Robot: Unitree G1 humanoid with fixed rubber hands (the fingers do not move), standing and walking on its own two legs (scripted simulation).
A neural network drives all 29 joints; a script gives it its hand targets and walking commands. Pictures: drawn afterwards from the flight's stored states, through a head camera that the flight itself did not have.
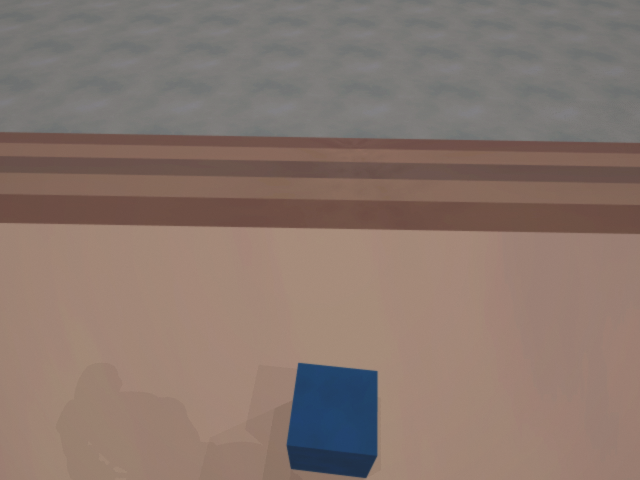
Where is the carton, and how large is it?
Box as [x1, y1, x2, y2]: [287, 363, 376, 477]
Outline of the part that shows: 298,363 287,439 287,449 291,468 365,477 376,457 376,371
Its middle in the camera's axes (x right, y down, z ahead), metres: +0.04 +0.50 +1.06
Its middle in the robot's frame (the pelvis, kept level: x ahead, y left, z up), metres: +0.38 -0.04 -0.65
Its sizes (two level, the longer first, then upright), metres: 0.210 0.200 0.250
